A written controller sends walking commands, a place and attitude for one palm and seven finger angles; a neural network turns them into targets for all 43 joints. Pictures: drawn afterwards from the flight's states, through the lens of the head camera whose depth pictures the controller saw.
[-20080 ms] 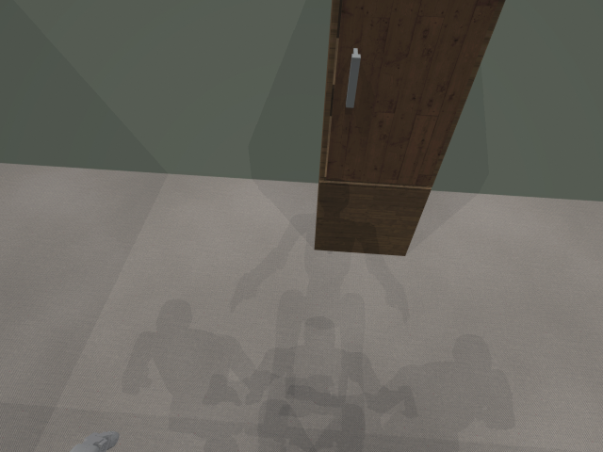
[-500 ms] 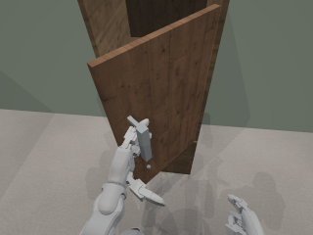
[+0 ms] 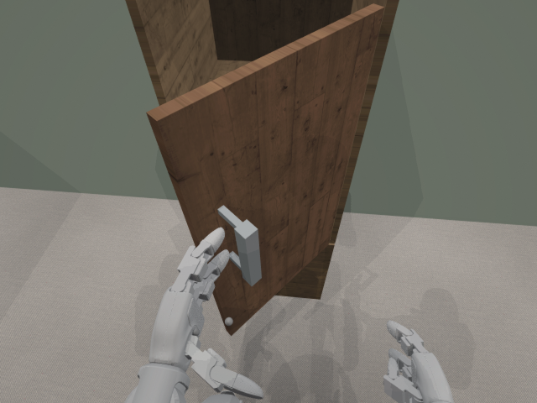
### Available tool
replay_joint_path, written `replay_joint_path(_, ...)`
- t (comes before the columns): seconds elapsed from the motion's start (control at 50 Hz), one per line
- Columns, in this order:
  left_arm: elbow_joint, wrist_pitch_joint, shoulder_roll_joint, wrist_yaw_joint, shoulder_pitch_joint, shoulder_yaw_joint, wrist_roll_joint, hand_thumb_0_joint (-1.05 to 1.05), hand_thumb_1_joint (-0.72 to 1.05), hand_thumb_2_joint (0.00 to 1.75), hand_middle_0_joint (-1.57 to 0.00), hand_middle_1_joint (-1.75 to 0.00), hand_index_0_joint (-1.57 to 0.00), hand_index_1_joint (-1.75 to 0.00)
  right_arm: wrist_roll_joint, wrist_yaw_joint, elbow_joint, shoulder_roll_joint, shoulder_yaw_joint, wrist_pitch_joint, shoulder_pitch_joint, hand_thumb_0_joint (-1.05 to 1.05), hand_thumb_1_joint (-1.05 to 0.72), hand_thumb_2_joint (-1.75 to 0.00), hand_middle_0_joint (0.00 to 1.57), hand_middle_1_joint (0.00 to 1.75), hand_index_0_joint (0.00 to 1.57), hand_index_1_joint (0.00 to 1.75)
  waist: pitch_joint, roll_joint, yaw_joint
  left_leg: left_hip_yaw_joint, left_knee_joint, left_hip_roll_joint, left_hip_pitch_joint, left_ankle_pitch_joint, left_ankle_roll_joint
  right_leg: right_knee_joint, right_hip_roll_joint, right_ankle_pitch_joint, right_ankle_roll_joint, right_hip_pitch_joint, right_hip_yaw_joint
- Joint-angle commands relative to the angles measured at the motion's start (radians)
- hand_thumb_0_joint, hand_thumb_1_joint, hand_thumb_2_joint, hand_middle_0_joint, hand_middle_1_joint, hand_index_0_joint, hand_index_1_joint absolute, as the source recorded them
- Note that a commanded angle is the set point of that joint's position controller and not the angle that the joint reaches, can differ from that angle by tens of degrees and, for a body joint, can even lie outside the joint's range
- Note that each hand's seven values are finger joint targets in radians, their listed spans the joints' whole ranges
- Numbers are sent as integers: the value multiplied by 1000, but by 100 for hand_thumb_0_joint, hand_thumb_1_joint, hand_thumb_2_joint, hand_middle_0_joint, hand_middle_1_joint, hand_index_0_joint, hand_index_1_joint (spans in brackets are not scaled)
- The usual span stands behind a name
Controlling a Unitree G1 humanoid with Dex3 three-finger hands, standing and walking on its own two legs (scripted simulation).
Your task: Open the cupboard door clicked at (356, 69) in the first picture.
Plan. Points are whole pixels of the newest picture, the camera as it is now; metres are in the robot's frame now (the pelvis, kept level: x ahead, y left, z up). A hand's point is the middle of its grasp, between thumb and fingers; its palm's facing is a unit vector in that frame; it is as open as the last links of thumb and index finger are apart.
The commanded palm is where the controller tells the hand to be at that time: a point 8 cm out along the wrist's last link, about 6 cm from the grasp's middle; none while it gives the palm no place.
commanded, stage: slide the hand sideways off the handle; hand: left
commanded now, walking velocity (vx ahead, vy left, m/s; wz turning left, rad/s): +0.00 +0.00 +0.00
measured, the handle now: (239, 247) +0.32 +0.06 +0.08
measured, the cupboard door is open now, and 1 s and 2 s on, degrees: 50 50 50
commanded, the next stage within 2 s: draw the hand back to the body in 0.50 s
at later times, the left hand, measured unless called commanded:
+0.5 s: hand (186, 354) +0.18 +0.11 +0.08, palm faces -0.07 -1.00 -0.02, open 16.3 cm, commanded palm +0.16 +0.16 +0.08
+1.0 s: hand (136, 336) +0.18 +0.16 +0.11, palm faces -0.06 -1.00 -0.06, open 16.3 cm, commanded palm +0.15 +0.22 +0.13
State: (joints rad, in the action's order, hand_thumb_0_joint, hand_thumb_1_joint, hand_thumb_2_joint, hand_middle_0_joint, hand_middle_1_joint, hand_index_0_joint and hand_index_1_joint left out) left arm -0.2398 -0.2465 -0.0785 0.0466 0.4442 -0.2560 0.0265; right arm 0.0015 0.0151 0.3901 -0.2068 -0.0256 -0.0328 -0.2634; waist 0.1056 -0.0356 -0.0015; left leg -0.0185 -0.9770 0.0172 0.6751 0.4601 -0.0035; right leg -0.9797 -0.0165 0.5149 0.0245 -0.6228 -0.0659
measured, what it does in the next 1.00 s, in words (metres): stands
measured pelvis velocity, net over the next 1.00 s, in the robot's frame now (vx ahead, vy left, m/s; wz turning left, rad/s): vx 0.00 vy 0.01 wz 0.01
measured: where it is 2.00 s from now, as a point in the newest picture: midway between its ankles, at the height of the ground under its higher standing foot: outside the picture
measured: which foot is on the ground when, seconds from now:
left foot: down 0.00-1.00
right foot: down 0.00-1.00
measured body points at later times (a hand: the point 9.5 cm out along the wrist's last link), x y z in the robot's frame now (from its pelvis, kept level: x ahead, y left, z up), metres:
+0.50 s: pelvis +0.00 -0.01 -0.01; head +0.04 -0.02 +0.44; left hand +0.17 +0.16 +0.08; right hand +0.18 -0.23 -0.08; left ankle +0.02 +0.12 -0.68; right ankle -0.01 -0.10 -0.68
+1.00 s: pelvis +0.00 +0.01 +0.01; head +0.01 +0.00 +0.46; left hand +0.18 +0.21 +0.12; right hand +0.19 -0.21 -0.05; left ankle +0.02 +0.12 -0.68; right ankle -0.01 -0.10 -0.68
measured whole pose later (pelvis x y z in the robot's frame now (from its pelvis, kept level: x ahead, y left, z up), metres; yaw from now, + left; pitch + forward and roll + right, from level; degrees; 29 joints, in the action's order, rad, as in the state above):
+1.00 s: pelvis +0.00 +0.01 +0.01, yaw +0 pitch +7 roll -2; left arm -0.42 -0.15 -0.24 -0.18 0.61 0.05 0.24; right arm 0.05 -0.06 0.41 -0.22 -0.04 -0.09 -0.29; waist 0.13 -0.05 0.01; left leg 0.01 -0.96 0.03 0.63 0.46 -0.01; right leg -0.91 0.00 0.49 0.01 -0.55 -0.09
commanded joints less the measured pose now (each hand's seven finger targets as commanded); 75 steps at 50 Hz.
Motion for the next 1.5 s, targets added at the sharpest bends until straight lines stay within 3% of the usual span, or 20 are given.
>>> replay_joint_path(0.0,-259,-76,-28,-22,-5,48,4,0,-50,30,-15,-30,-15,-30,1,-7,-178,-105,45,-58,53,0,-90,-90,20,30,20,30,162,64,-9,36,108,-30,-115,-227,-23,141,26,-333,1,57,27)
replay_joint_path(0.02,-284,-79,-22,-28,4,44,12,0,-50,30,-15,-30,-15,-30,2,-7,-185,-101,45,-59,53,0,-90,-90,20,30,20,30,176,40,-10,33,101,-31,-122,-242,-22,133,25,-352,1,53,27)
replay_joint_path(0.14,-326,-89,-49,-65,103,76,41,0,-50,30,-15,-30,-15,-30,5,-12,-198,-102,50,-63,41,0,-90,-90,20,30,20,30,165,89,-16,36,78,-32,-88,-245,-24,124,26,-385,-9,52,30)
replay_joint_path(0.24,-345,-104,-92,-95,161,138,65,0,-50,30,-15,-30,-15,-30,10,-22,-200,-103,56,-66,39,0,-90,-90,20,30,20,30,169,58,-6,30,57,-34,-63,-227,-22,118,25,-360,-9,41,42)
replay_joint_path(0.28,-346,-107,-96,-114,161,146,84,0,-50,30,-15,-30,-15,-30,14,-27,-201,-105,56,-69,37,0,-90,-90,20,30,20,30,152,84,-14,33,52,-36,-41,-203,-22,127,23,-341,-15,39,48)
replay_joint_path(0.42,-363,-118,-139,-173,210,206,129,0,-50,30,-15,-30,-15,-30,23,-43,-197,-106,62,-77,48,0,-90,-90,20,30,20,30,167,46,-3,35,38,-38,-28,-206,-21,123,20,-334,-16,41,58)
replay_joint_path(0.5,-349,-118,-124,-185,151,184,139,0,-50,30,-15,-30,-15,-30,24,-51,-192,-113,57,-86,54,0,-90,-90,20,30,20,30,117,65,-27,42,32,-36,-6,-150,-24,144,23,-227,-15,-8,62)
replay_joint_path(0.56,-343,-116,-120,-182,164,184,139,0,-50,30,-15,-30,-15,-30,25,-53,-198,-114,60,-94,49,0,-90,-90,20,30,20,30,132,55,-17,41,35,-35,-12,-138,-22,141,24,-197,-14,-18,56)
replay_joint_path(0.58,-348,-111,-121,-181,144,177,139,0,-50,30,-15,-30,-15,-30,25,-54,-199,-114,57,-95,46,0,-90,-90,20,30,20,30,135,56,-22,42,34,-35,-12,-132,-24,146,23,-188,-15,-20,60)
replay_joint_path(0.6,-352,-105,-168,-171,135,227,138,0,-50,30,-15,-30,-15,-30,25,-57,-194,-114,59,-92,48,0,-90,-90,20,30,20,30,143,71,-12,44,41,-31,-5,-129,-24,153,25,-169,-12,1,63)
replay_joint_path(0.64,-390,-96,-200,-160,131,264,134,0,-50,30,-15,-30,-15,-30,30,-59,-197,-110,56,-91,51,0,-90,-90,20,30,20,30,164,18,2,37,57,-32,-37,-137,-23,159,24,-170,-8,19,65)
replay_joint_path(0.8,-377,-9,-194,-188,151,305,192,0,-50,30,-15,-30,-15,-30,45,-72,-180,-114,41,-102,72,0,-90,-90,20,30,20,30,116,43,-2,49,129,-25,-99,-154,-25,211,36,-210,-15,68,28)
replay_joint_path(0.98,-424,38,-255,-240,131,399,241,0,-50,30,-15,-30,-15,-30,52,-80,-157,-123,30,-132,71,0,-90,-90,20,30,20,30,101,-16,13,59,188,-23,-182,-205,-21,238,43,-273,-11,111,-1)
replay_joint_path(1.08,-423,74,-285,-271,110,456,268,0,-32,37,-16,-30,-16,-30,57,-84,-137,-128,26,-145,84,0,-90,-90,20,30,20,30,89,-15,16,62,214,-21,-217,-234,-20,264,45,-310,-13,144,-8)
replay_joint_path(1.1,-493,104,-421,-121,111,493,120,0,-29,39,-16,-30,-16,-30,40,-115,-144,-113,27,-128,85,0,-90,-90,20,30,20,30,92,-4,75,44,260,-9,-218,-228,-18,333,20,-287,5,186,53)
replay_joint_path(1.12,-501,132,-326,-58,139,440,102,0,-26,40,-16,-30,-16,-30,32,-126,-144,-99,16,-122,88,0,-90,-90,20,30,20,30,35,8,46,36,270,-14,-238,-222,-19,363,15,-281,0,166,52)
replay_joint_path(1.14,-457,155,-283,-19,174,407,78,0,-22,42,-16,-30,-16,-30,31,-126,-122,-94,12,-112,76,0,-90,-90,20,30,20,30,6,-31,39,37,285,-8,-258,-214,-18,371,13,-262,-1,172,37)
replay_joint_path(1.18,-483,172,-306,29,153,417,48,0,-15,45,-16,-30,-16,-30,26,-126,-112,-102,9,-104,83,0,-90,-90,20,30,20,30,14,-29,38,44,315,-4,-298,-243,-19,384,13,-287,-2,205,24)
replay_joint_path(1.24,-514,173,-323,64,133,423,23,0,-5,50,-17,-30,-17,-30,18,-127,-92,-111,6,-111,98,0,-90,-90,20,30,20,30,45,-42,39,51,364,0,-367,-303,-19,408,11,-330,-3,270,19)
replay_joint_path(1.48,-447,160,-367,93,82,541,18,0,37,68,-18,-30,-18,-30,3,-112,2,-114,8,-132,159,0,-90,-90,20,30,20,30,-17,-24,60,43,524,12,-518,-449,-8,535,12,-420,-4,438,10)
